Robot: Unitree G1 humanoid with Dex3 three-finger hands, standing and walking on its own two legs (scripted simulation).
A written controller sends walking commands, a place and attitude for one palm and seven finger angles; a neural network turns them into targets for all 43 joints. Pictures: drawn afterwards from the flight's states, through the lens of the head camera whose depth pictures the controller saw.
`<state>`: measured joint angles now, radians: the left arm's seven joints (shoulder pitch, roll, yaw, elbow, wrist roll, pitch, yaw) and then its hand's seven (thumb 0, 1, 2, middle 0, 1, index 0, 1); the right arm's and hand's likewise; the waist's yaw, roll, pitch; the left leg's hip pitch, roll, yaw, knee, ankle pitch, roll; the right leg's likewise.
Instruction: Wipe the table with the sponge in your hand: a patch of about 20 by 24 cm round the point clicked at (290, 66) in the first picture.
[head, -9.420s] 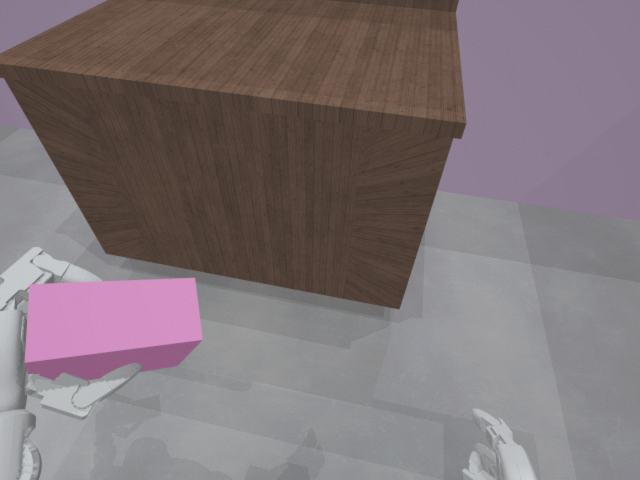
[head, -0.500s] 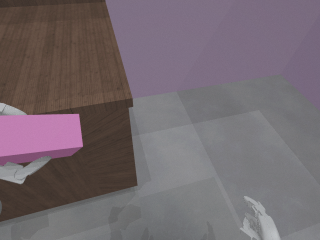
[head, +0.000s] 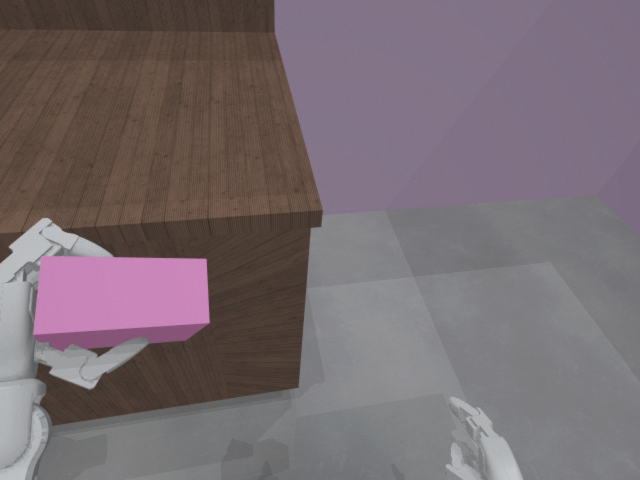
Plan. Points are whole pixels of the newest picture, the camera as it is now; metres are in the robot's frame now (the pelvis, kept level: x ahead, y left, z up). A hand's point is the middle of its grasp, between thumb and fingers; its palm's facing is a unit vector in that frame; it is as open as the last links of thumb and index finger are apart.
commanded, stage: come to a stop and stand still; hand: left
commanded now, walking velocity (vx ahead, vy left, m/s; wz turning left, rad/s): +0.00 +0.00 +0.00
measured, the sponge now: (151, 304) +0.24 +0.21 +0.14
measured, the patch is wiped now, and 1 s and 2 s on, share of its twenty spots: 0.00 0.00 0.00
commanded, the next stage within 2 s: look again from close up in 0.58 s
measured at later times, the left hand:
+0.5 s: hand (134, 272) +0.26 +0.23 +0.16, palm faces +0.36 -0.85 -0.39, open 10.6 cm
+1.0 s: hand (136, 283) +0.25 +0.23 +0.15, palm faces +0.38 -0.85 -0.37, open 10.6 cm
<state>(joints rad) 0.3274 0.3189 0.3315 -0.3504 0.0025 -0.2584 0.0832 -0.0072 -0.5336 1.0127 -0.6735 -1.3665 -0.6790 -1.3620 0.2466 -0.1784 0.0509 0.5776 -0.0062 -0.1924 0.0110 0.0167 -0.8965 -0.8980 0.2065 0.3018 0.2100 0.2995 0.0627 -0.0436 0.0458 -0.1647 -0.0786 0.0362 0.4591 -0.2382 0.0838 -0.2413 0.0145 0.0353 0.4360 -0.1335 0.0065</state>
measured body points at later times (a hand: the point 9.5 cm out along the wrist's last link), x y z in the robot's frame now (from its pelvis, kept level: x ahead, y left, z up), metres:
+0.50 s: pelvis +0.04 -0.01 +0.00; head +0.06 +0.00 +0.45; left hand +0.23 +0.28 +0.18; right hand +0.23 -0.24 -0.06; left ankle +0.01 +0.06 -0.74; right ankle +0.07 -0.12 -0.74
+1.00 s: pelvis +0.04 -0.02 +0.01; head +0.04 -0.01 +0.46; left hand +0.22 +0.27 +0.17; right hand +0.22 -0.25 -0.06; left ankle +0.01 +0.06 -0.74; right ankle +0.07 -0.12 -0.74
